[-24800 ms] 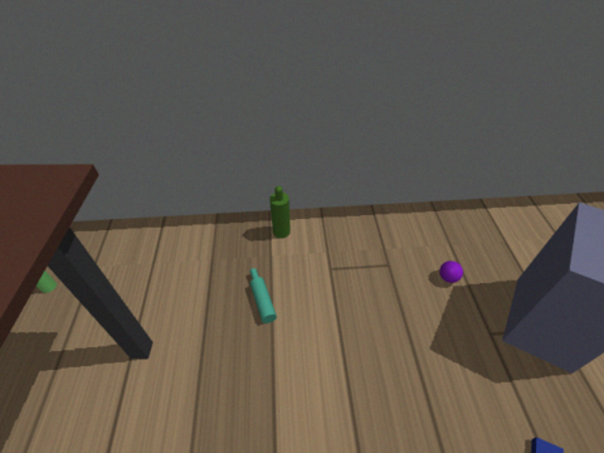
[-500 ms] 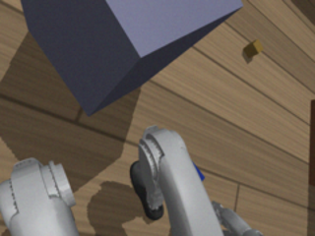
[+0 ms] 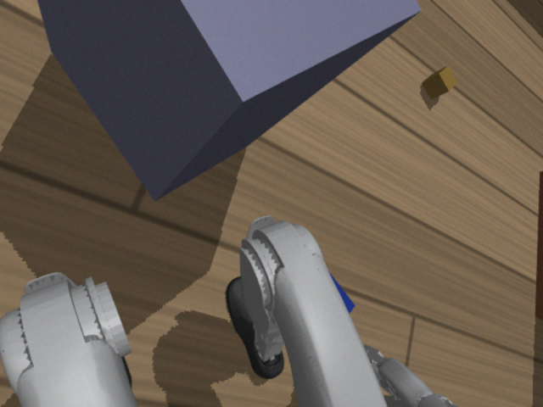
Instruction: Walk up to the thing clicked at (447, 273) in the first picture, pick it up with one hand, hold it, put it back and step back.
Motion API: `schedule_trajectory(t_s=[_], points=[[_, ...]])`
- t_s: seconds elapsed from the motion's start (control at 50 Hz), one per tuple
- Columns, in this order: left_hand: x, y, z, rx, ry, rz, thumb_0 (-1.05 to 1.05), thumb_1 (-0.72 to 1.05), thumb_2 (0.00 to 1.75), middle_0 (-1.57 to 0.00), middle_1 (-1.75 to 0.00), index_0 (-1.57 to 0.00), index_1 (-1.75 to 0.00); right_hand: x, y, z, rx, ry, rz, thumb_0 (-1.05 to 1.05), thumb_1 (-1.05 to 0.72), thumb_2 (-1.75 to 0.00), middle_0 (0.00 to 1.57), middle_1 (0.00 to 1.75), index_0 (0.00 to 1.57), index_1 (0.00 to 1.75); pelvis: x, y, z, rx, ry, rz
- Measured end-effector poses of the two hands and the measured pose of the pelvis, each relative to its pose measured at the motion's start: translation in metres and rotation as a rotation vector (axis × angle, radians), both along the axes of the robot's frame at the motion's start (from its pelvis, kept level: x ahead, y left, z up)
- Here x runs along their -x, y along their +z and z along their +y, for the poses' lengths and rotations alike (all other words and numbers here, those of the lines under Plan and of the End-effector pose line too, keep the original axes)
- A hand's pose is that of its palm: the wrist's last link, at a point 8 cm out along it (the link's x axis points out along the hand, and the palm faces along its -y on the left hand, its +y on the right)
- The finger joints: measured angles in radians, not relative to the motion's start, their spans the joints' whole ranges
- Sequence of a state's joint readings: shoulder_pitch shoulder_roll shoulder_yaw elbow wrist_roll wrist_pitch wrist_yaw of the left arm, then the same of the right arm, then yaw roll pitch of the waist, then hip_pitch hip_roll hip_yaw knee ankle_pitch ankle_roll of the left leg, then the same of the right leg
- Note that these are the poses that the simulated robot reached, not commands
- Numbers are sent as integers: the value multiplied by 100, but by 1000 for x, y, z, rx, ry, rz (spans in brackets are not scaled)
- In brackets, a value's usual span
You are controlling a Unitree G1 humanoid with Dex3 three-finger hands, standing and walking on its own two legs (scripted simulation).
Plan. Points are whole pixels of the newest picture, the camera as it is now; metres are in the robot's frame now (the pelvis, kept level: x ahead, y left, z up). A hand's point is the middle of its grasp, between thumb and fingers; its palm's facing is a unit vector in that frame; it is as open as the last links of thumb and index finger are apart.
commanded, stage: close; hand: left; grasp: from above
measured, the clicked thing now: out of the picture +0.45 +0.35 -0.26
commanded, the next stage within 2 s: settle in 0.74 s
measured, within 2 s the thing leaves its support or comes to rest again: leaves its support in 1.14 s
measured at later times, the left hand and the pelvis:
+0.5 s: hand out of the picture +0.43 +0.35 -0.23, palm faces -0.44 -0.13 -0.89, open 11.4 cm; pelvis +0.00 +0.00 +0.00, yaw +0 degrees
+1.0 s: hand out of the picture +0.43 +0.36 -0.23, palm faces -0.43 -0.16 -0.89, open 11.2 cm; pelvis +0.00 +0.00 +0.00, yaw +0 degrees
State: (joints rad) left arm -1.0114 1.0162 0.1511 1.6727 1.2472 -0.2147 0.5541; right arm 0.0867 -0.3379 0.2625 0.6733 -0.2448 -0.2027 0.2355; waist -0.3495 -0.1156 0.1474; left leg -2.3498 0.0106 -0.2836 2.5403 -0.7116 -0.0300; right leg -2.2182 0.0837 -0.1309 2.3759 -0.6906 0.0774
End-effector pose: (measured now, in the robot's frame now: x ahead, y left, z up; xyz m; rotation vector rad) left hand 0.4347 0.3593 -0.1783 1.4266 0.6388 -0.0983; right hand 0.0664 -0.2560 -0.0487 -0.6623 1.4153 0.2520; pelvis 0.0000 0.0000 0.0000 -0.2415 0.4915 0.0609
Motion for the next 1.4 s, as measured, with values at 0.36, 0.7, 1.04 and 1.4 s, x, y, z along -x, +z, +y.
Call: schedule_trajectory(t_s=[0.36,0.7,1.04,1.4], points=[[5,1,-1,16,-60,-2,2,-9,74,-46,-99,-34,-87,8,1,-1,25,18,19,0,-90,-90,20,30,20,30,4,-2,-1,-1,-2,-26],[1,3,-2,-7,-44,-15,4,-10,64,-57,-90,-44,-80,5,4,4,12,29,-10,0,-90,-90,20,30,21,30,3,0,1,4,-5,-18],[0,4,-1,-1,-29,-3,4,-9,57,-64,-83,-50,-74,7,5,-1,21,11,10,0,-91,-90,21,30,21,30,2,1,-1,1,-1,-2],[-4,67,3,-53,-40,-59,3,-8,50,-71,-74,-57,-66,-33,-11,-5,-49,-67,-85,0,-91,-90,21,30,21,30,-3,12,-3,-26,23,70]])
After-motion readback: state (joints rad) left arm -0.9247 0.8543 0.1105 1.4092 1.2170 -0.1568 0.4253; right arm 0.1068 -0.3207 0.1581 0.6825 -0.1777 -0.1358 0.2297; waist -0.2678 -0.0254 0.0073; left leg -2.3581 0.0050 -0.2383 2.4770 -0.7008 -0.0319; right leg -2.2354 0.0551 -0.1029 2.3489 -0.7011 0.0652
